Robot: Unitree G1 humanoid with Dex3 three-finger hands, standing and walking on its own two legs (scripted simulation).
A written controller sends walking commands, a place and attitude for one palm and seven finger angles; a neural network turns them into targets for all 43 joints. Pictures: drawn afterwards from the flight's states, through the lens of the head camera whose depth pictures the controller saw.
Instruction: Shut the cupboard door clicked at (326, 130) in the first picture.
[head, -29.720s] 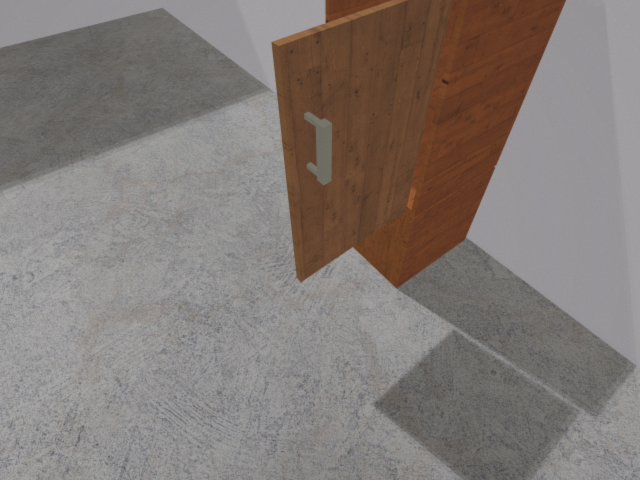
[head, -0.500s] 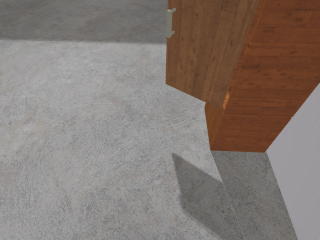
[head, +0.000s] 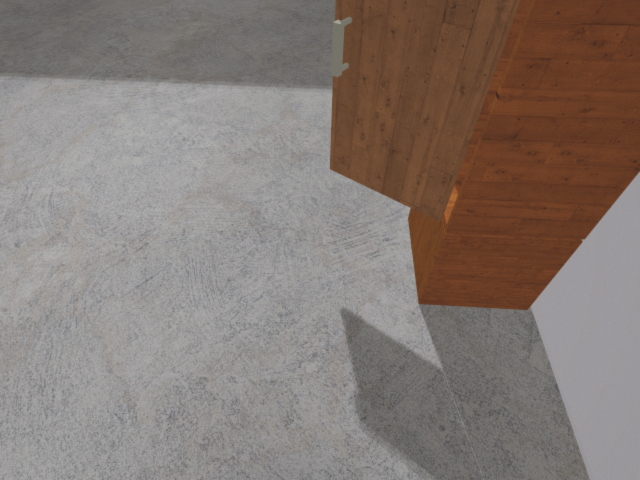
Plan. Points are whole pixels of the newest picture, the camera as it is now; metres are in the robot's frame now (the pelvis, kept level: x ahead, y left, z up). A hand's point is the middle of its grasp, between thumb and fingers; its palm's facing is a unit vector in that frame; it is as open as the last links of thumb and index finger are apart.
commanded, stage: walk to a spot facing it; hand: left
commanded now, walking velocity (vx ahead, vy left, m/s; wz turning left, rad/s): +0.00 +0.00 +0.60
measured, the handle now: (342, 47) +1.03 +0.00 +0.07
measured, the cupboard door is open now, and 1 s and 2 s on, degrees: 57 57 57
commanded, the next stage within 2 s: turn to face it in 1.40 s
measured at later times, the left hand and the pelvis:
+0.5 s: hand out of the picture +0.09 +0.26 -0.14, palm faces +0.27 -0.93 -0.26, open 7.4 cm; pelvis +0.00 +0.02 +0.01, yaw +18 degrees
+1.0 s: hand out of the picture -0.09 +0.21 -0.18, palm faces +0.63 -0.73 -0.26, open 7.4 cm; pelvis +0.10 +0.09 -0.02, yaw +40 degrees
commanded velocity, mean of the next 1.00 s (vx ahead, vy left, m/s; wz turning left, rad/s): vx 0.20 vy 0.00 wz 0.57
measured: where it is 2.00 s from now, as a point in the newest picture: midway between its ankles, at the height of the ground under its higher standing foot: (216, 441)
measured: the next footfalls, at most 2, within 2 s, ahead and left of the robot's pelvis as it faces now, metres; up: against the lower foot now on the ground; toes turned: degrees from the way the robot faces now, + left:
right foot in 0.62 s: +0.07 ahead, -0.13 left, +0.00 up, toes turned +24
left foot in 0.96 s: +0.13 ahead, +0.24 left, +0.00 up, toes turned +45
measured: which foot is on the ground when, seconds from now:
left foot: down 0.00-0.60, up 0.62-0.94, down 0.96-1.00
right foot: down 0.00-0.22, up 0.24-0.60, down 0.62-0.94, up 0.96-1.00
